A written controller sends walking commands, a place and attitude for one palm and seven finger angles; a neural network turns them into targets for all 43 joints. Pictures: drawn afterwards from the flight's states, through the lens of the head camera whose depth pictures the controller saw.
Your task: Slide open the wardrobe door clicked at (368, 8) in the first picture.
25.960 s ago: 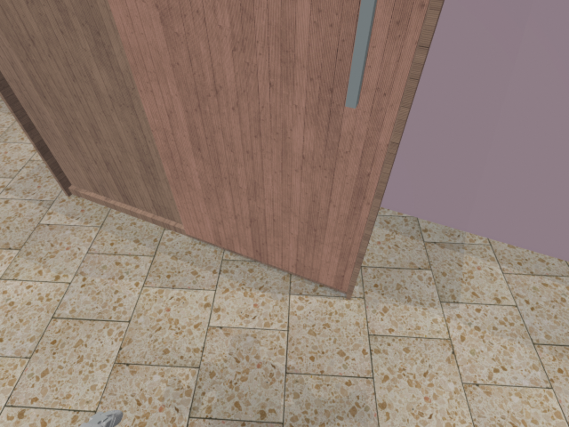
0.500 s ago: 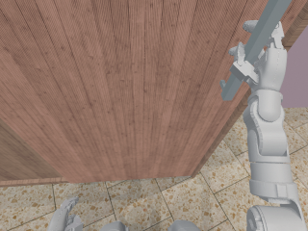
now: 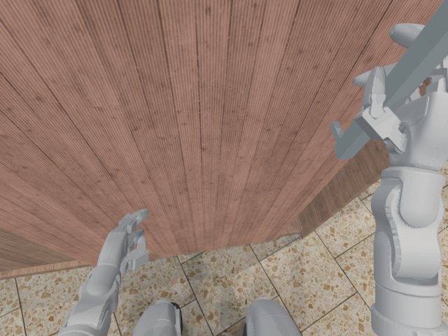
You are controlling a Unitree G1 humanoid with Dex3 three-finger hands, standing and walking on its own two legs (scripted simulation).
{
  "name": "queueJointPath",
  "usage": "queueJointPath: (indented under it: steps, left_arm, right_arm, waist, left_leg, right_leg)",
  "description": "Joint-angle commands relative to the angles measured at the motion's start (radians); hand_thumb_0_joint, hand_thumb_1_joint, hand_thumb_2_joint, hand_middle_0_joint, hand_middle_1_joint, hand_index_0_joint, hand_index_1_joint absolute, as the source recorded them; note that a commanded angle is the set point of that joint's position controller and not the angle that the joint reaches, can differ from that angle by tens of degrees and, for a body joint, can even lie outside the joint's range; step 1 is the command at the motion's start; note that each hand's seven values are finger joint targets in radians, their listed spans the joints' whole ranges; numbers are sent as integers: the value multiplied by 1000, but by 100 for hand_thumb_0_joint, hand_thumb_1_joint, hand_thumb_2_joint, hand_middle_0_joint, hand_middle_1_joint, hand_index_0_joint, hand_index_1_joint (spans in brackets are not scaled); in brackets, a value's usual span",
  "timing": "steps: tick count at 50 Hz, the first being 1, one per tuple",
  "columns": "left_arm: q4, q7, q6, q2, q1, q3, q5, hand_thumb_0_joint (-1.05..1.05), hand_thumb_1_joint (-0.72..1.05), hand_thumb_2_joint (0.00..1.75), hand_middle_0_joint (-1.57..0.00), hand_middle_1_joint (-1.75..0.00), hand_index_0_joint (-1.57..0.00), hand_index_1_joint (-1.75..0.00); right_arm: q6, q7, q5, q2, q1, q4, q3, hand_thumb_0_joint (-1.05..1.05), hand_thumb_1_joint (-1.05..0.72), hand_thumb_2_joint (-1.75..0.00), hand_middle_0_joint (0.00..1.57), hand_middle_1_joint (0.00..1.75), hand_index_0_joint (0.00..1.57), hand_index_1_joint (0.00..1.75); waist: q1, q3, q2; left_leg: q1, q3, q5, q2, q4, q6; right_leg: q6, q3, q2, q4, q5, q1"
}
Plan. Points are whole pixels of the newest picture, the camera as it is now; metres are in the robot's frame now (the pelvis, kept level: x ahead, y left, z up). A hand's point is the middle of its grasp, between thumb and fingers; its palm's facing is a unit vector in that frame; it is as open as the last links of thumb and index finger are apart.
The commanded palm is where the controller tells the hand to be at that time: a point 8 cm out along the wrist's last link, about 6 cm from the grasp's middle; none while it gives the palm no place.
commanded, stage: step sideways, sliding the door along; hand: right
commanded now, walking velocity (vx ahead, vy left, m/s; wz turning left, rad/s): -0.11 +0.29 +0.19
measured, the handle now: (387, 76) +0.38 -0.18 +0.24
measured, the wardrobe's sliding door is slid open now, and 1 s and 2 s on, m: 0.13 0.42 0.55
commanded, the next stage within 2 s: stop walking and hold the door there in 1.74 s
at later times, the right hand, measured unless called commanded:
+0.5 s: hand (222, 125) +0.32 +0.01 +0.23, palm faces +0.15 +0.99 -0.06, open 6.9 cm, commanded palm +0.30 +0.01 +0.22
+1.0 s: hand (98, 136) +0.31 +0.13 +0.23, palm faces +0.16 +0.99 -0.05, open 6.9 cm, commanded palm +0.28 +0.15 +0.22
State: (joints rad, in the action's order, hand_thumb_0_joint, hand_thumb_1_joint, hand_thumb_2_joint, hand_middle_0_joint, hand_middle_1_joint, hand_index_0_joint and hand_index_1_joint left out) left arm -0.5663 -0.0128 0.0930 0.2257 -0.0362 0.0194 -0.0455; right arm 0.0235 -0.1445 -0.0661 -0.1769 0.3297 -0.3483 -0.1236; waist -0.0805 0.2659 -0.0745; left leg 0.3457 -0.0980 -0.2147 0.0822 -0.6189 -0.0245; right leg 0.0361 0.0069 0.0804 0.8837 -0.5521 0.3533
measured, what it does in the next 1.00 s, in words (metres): steps to the left: right foot, then left foot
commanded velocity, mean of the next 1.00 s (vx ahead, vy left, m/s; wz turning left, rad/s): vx -0.01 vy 0.30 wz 0.08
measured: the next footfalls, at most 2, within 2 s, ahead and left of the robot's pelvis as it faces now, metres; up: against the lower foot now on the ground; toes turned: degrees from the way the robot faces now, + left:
right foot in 0.04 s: +0.04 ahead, -0.12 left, +0.00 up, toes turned -6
left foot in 0.40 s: +0.08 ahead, +0.26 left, +0.00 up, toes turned +8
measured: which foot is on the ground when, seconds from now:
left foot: down 0.00-0.04, up 0.06-0.38, down 0.40-0.62, up 0.64-0.96, down 0.98-1.00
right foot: up 0.00-0.02, down 0.04-0.40, up 0.42-0.60, down 0.62-0.98, up 1.00-1.00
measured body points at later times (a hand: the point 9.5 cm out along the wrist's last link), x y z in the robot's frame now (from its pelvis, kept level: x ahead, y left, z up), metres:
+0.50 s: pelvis -0.01 +0.13 +0.00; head +0.07 +0.15 +0.44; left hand +0.23 +0.33 -0.09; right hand +0.31 -0.04 +0.23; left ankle +0.04 +0.26 -0.72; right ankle -0.02 -0.05 -0.68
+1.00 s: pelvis -0.07 +0.27 +0.00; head -0.02 +0.27 +0.44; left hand +0.09 +0.48 -0.11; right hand +0.29 +0.08 +0.23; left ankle -0.09 +0.43 -0.73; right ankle -0.01 +0.05 -0.72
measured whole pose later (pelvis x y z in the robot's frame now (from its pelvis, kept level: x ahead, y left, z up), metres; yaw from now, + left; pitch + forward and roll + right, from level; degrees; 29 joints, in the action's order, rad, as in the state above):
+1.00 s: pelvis -0.07 +0.27 +0.00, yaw +6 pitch -3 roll +3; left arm -0.59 -0.02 0.02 0.16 0.16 -0.01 -0.06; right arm 0.03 -0.16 -0.07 -0.23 0.43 -0.10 -0.13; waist -0.08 0.16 -0.06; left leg 0.20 -0.07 -0.29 0.03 -0.55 -0.03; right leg 0.09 0.00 0.29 0.69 -0.32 0.35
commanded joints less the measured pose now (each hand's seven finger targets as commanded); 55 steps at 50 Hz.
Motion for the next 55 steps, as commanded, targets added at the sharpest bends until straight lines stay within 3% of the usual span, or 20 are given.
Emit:
queueJointPath:
  steps: [1,2,3,8,15,18,19,20,22,24,28,29,31,32,39,45,47,49,51,55]
  left_arm:
    - [147,10,15,89,19,68,14,0,90,90,-20,-30,-20,-30]
    - [201,-9,1,123,15,87,8,0,90,90,-20,-30,-20,-30]
    - [208,-38,12,127,21,91,18,0,90,90,-20,-30,-20,-30]
    - [185,-52,27,107,53,84,17,0,90,90,-20,-30,-20,-30]
    - [201,-22,49,71,37,51,19,0,90,90,-20,-30,-20,-30]
    - [191,-17,60,50,28,40,-4,0,90,90,-20,-30,-20,-30]
    - [191,-14,62,31,18,31,-13,0,90,90,-20,-30,-20,-30]
    - [197,-4,60,3,-13,19,-10,0,90,90,-20,-30,-20,-30]
    - [169,4,67,19,-2,37,12,0,90,90,-20,-30,-20,-30]
    - [126,9,60,6,-2,28,12,0,90,90,-20,-30,-20,-30]
    - [111,19,-23,14,16,31,26,0,90,90,-20,-30,-20,-30]
    - [120,25,-36,27,28,44,27,0,90,90,-20,-30,-20,-30]
    - [164,16,-38,95,12,81,32,0,90,90,-20,-30,-20,-30]
    - [179,0,-47,108,10,77,28,0,90,90,-20,-30,-20,-30]
    - [135,-3,-55,98,42,53,23,0,90,90,-20,-30,-20,-30]
    - [146,4,-23,89,64,40,0,0,90,90,-20,-30,-20,-30]
    - [136,5,-7,71,66,30,-22,0,90,90,-20,-30,-20,-30]
    - [135,13,2,15,27,12,-21,0,90,90,-20,-30,-20,-30]
    - [100,31,5,54,17,40,-8,0,90,90,-20,-30,-20,-30]
    - [63,28,-53,52,67,35,3,0,90,90,-20,-30,-20,-30]
  right_arm:
    - [226,95,-12,31,349,-461,308,0,-90,-90,45,140,45,140]
    - [229,108,-11,59,320,-450,345,0,-90,-90,45,140,45,140]
    - [235,113,18,88,375,-415,346,0,-90,-90,45,140,45,140]
    - [204,107,36,89,342,-377,372,0,-90,-90,45,140,45,140]
    - [187,93,22,29,244,-339,306,0,-90,-90,45,140,45,140]
    - [184,85,21,20,214,-346,297,0,-90,-90,45,140,45,140]
    - [187,86,26,0,234,-377,298,0,-90,-90,45,140,45,140]
    - [190,81,33,-58,229,-378,271,0,-90,-90,45,140,45,140]
    - [173,68,13,-41,127,-423,270,0,-90,-90,45,140,45,140]
    - [214,49,8,-39,188,-510,229,0,-90,-90,45,140,45,140]
    - [235,38,20,-104,205,-395,142,0,-90,-90,45,140,45,140]
    - [235,46,17,-114,239,-385,140,0,-90,-90,45,140,45,140]
    - [225,78,4,-69,273,-345,173,0,-90,-90,45,140,45,140]
    - [217,76,23,-72,287,-247,162,0,-90,-90,45,140,45,140]
    - [153,93,10,-8,396,-167,230,0,-90,-90,45,140,45,140]
    - [153,77,-9,-4,469,-106,231,0,-90,-90,45,140,45,140]
    - [146,72,1,-15,485,-78,236,0,-90,-90,45,140,45,140]
    - [147,55,8,-57,542,-77,238,0,-90,-90,45,140,45,140]
    - [150,42,2,-59,572,-121,243,0,-90,-90,45,140,45,140]
    - [171,37,2,-1,597,-84,249,0,-90,-90,45,140,45,140]
  waist:
    - [131,-618,80]
    - [94,-657,-139]
    - [102,-638,-77]
    - [106,-521,-153]
    - [105,-449,-249]
    - [90,-459,-151]
    - [85,-470,21]
    - [84,-448,278]
    - [45,-552,453]
    - [76,-584,411]
    - [102,-629,250]
    - [115,-654,208]
    - [89,-632,-174]
    - [94,-601,-85]
    - [94,-469,-171]
    - [100,-492,-248]
    - [91,-510,-113]
    - [88,-498,258]
    - [51,-499,495]
    - [132,-563,190]
  left_leg:
    - [13,57,372,17,-247,28]
    - [179,89,-324,-35,-434,8]
    - [221,139,-362,-58,-580,24]
    - [316,76,-237,-31,-550,0]
    - [-15,9,-139,-84,-117,-6]
    - [-186,-3,120,-99,154,-13]
    - [-255,32,414,-46,244,-8]
    - [-317,196,844,118,247,53]
    - [-307,427,1014,257,195,170]
    - [-480,335,1096,231,84,222]
    - [-355,187,855,138,14,163]
    - [-219,170,694,101,-51,125]
    - [228,98,-306,-71,-363,4]
    - [247,164,-353,-83,-531,24]
    - [99,77,-111,-45,-382,-9]
    - [-132,-36,-145,-122,28,-9]
    - [-246,-3,41,-92,235,5]
    - [-369,262,530,177,269,127]
    - [-427,433,686,233,203,230]
    - [-242,87,491,85,-75,158]
  right_leg:
    - [-114,157,265,-447,965,-517]
    - [-218,314,480,-454,1350,-639]
    - [-252,288,474,-418,1266,-592]
    - [-184,56,353,-407,1187,-637]
    - [-109,-84,329,-431,1068,-447]
    - [-67,-101,241,-272,829,-367]
    - [-79,-124,152,-163,635,-300]
    - [-62,-137,33,-3,125,-84]
    - [-6,13,-69,253,-185,22]
    - [-6,33,-31,216,-134,97]
    - [5,-108,-31,-293,218,-143]
    - [-9,-106,9,-424,421,-322]
    - [-231,346,505,-522,1150,-601]
    - [-284,412,539,-510,1067,-556]
    - [-152,-30,329,-535,687,-330]
    - [-107,-57,270,-397,623,-296]
    - [-72,-77,174,-244,501,-238]
    - [-23,-117,19,47,22,84]
    - [-25,-15,-36,292,-109,206]
    - [-33,-141,-35,-412,347,-222]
